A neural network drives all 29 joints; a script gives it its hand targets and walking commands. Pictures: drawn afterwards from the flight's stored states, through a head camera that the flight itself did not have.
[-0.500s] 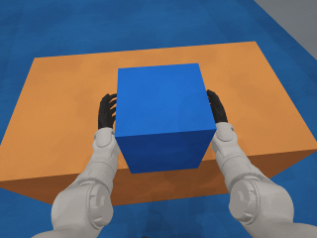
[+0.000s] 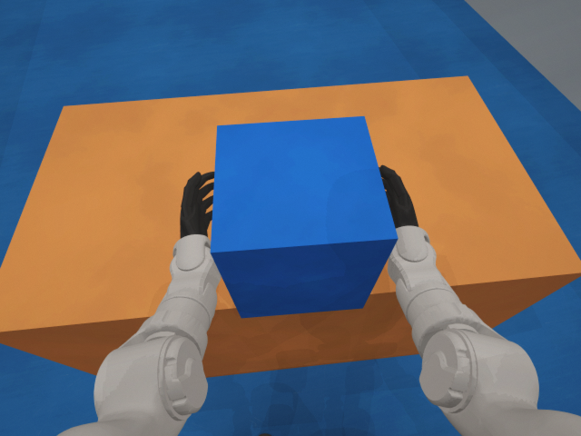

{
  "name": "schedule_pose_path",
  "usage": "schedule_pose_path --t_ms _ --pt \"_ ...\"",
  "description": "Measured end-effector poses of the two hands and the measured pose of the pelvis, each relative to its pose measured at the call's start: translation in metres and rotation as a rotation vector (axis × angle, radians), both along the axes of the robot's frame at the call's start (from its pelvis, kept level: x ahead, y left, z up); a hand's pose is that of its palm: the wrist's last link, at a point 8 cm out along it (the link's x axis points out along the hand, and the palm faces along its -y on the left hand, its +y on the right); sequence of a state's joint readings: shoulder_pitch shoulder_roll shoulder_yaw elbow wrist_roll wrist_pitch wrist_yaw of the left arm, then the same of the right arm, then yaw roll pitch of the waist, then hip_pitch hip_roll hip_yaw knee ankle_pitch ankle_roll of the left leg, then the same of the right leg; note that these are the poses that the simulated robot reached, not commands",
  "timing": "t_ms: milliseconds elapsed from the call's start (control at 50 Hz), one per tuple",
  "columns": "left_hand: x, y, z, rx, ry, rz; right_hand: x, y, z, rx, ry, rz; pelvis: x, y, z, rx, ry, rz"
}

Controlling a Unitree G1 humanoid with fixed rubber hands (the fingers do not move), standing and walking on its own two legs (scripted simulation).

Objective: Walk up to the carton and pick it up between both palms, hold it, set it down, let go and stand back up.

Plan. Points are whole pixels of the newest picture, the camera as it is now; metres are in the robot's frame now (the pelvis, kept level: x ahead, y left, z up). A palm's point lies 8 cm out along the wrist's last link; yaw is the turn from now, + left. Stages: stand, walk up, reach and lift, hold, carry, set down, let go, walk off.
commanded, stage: reach and lift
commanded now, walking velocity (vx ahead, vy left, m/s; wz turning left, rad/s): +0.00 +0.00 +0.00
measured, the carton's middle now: (297, 226) +0.43 +0.02 -0.01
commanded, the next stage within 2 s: none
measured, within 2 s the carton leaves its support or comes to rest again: leaves its support in 0.12 s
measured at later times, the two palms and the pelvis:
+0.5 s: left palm (189, 241) +0.38 +0.17 +0.04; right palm (406, 233) +0.38 -0.13 +0.04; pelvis -0.03 +0.00 +0.00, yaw +0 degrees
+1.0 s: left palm (187, 224) +0.38 +0.17 +0.07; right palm (413, 227) +0.38 -0.13 +0.06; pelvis -0.03 +0.00 +0.00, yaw +0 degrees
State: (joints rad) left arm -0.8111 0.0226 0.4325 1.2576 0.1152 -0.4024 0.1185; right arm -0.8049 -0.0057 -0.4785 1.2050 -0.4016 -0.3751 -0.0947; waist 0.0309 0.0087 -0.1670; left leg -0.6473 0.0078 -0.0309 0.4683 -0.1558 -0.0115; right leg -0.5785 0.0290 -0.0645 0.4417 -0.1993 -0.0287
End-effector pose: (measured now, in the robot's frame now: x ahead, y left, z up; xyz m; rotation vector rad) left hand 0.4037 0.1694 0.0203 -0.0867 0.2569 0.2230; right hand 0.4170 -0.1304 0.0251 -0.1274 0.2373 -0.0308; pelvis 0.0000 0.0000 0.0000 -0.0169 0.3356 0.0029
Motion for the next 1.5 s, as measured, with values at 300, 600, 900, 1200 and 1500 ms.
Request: schedule_pose_path --t_ms 300,600,900,1200,1500 --pt "-0.014 0.000 0.015 0.013 -0.094 -0.012 -0.017 0.000 0.014 -0.001 -0.104 -0.009 -0.014 0.002 0.000 -0.003 -0.020 -0.001" --pt "-0.030 0.001 0.014 0.026 -0.080 -0.021 -0.034 0.000 0.014 -0.004 -0.103 -0.010 -0.026 0.004 -0.001 -0.006 -0.036 -0.001" --pt "-0.024 -0.002 0.028 0.128 -0.068 -0.065 -0.035 -0.002 0.019 0.049 -0.096 -0.042 -0.025 0.004 -0.001 -0.006 -0.035 -0.001" --pt "-0.021 -0.004 0.086 0.171 -0.119 -0.077 -0.036 -0.004 0.071 0.087 -0.144 -0.062 -0.028 0.004 0.002 -0.005 -0.086 0.000" --pt "-0.032 -0.001 0.150 0.147 -0.099 -0.065 -0.044 -0.001 0.127 0.180 -0.114 -0.070 -0.025 0.000 0.009 0.001 -0.233 0.004"
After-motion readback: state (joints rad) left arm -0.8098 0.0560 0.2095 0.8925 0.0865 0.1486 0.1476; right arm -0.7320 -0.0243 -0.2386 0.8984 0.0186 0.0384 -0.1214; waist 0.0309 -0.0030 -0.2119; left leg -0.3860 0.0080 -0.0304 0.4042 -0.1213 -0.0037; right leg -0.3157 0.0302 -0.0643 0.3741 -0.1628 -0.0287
